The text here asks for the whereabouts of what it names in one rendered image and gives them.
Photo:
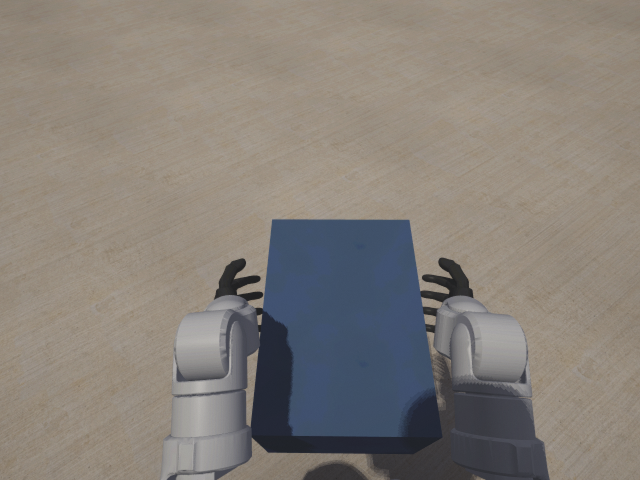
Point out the robot right forearm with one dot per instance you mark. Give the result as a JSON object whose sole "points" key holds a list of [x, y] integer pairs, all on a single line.
{"points": [[494, 435]]}

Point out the robot right hand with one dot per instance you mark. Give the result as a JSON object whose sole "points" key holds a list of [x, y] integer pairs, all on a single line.
{"points": [[458, 286]]}

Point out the robot left forearm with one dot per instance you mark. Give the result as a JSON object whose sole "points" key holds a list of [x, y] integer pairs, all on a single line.
{"points": [[209, 436]]}

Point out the carton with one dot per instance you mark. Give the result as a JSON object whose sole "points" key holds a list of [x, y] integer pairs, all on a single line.
{"points": [[344, 363]]}

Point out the robot left hand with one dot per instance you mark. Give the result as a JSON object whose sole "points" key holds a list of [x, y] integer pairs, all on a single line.
{"points": [[228, 285]]}

